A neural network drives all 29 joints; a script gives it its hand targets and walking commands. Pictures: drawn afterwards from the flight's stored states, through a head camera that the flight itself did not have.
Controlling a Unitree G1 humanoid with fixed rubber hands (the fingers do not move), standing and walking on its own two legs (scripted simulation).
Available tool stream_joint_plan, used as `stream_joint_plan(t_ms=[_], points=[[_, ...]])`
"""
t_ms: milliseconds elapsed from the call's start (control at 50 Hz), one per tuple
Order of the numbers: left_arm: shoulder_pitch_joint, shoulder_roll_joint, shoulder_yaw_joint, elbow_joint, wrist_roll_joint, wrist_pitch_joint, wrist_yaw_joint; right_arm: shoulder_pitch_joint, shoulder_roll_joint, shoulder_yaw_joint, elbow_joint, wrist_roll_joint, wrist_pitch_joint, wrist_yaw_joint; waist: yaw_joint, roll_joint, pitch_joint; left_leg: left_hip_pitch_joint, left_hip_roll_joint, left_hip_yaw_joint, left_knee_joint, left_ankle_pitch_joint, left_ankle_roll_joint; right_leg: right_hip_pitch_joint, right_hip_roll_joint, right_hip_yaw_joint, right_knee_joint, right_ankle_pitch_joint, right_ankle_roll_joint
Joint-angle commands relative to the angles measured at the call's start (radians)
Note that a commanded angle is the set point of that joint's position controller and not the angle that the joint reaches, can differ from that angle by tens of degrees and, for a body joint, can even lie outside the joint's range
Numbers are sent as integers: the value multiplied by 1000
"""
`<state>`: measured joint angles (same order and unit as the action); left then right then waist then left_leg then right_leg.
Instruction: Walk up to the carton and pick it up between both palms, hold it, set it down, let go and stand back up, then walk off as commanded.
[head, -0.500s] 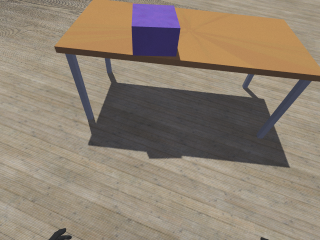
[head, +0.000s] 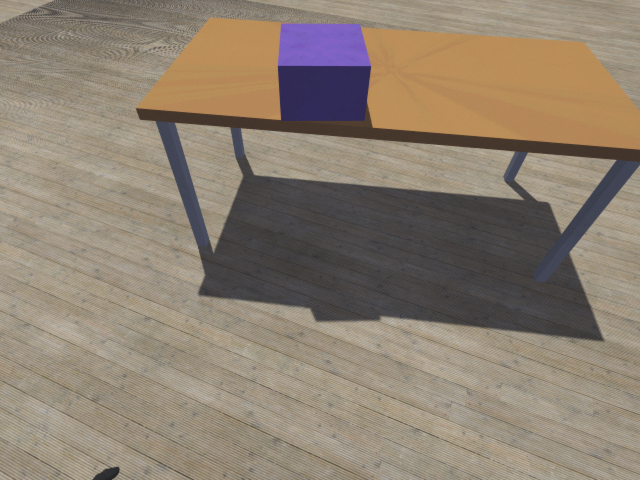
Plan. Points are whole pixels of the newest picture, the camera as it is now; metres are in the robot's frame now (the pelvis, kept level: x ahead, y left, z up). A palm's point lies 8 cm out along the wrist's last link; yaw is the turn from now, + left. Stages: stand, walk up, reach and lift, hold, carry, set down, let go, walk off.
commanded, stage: stand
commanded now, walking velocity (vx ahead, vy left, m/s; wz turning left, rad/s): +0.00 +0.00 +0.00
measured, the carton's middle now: (321, 70) +1.19 +0.03 -0.05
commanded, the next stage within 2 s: none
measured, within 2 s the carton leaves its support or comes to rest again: neither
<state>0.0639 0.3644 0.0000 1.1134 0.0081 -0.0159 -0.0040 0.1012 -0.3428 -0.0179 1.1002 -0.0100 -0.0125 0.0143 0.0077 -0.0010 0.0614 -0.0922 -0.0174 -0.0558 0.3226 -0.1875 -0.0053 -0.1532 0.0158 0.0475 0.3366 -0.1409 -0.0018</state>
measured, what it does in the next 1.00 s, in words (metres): stands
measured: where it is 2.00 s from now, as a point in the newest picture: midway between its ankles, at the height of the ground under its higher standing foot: outside the picture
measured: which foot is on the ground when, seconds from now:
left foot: down 0.00-1.00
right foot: down 0.00-1.00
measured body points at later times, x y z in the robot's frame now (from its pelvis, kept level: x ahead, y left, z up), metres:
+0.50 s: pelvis +0.00 +0.00 +0.00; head +0.02 +0.01 +0.45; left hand +0.08 +0.30 -0.14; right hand +0.07 -0.30 -0.13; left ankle +0.00 +0.12 -0.75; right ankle +0.03 -0.12 -0.75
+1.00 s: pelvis +0.01 +0.00 +0.00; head +0.03 +0.00 +0.45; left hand +0.09 +0.30 -0.13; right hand +0.09 -0.31 -0.13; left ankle +0.00 +0.12 -0.75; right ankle +0.03 -0.12 -0.75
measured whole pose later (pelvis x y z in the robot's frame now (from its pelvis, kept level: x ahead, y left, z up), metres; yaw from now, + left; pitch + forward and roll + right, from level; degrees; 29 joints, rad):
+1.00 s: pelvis +0.01 +0.00 +0.00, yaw +0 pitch -2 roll +0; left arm 0.08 0.36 -0.01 1.13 0.00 -0.01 0.00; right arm 0.11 -0.35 -0.01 1.10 -0.01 -0.01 0.01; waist 0.01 -0.01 0.07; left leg -0.08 -0.01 -0.06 0.31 -0.19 -0.01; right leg -0.15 0.02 0.04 0.33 -0.15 -0.01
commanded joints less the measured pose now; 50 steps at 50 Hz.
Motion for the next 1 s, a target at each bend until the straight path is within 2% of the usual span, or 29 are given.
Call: stream_joint_plan(t_ms=[0,200,220,320,400,440,560,780,980], points=[[-68,211,39,-66,-2,-23,10,-25,-198,-39,-47,-3,-24,-11,-3,-29,-54,-34,104,-67,-55,16,28,-5,-126,123,-98,-104,-21],[-37,211,39,-46,-2,-20,7,-9,-207,-37,-40,-2,-28,-16,6,25,-74,-52,115,-82,-61,48,31,38,-121,108,-62,-28,-25],[-38,208,38,-47,-1,-20,8,-12,-208,-38,-39,-1,-27,-18,5,12,-71,-47,118,-85,-61,49,32,33,-120,102,-60,-20,-27],[-23,200,35,-40,-2,-19,7,-3,-217,-38,-40,-1,-25,-20,7,27,-72,-41,118,-82,-50,77,33,34,-119,98,-52,10,-25],[-28,207,36,-42,-2,-19,10,3,-206,-33,-42,1,-23,-21,1,0,-80,-32,118,-82,-51,88,31,35,-120,96,-48,28,-26],[-25,198,32,-42,-4,-18,9,-1,-214,-36,-43,1,-24,-21,0,17,-77,-28,120,-82,-48,96,31,33,-123,98,-49,43,-25],[-28,203,34,-44,-4,-18,10,-1,-216,-35,-45,3,-21,-22,-1,-13,-83,-14,121,-77,-46,127,28,39,-123,93,-49,71,-21],[-34,206,33,-51,-4,-21,13,-12,-218,-39,-52,3,-19,-21,-4,-2,-102,5,125,-69,-46,155,25,59,-131,95,-45,132,-24],[-31,204,34,-50,-3,-17,13,-21,-213,-37,-58,3,-19,-21,0,7,-98,-1,122,-67,-47,139,24,60,-129,94,-52,111,-25]])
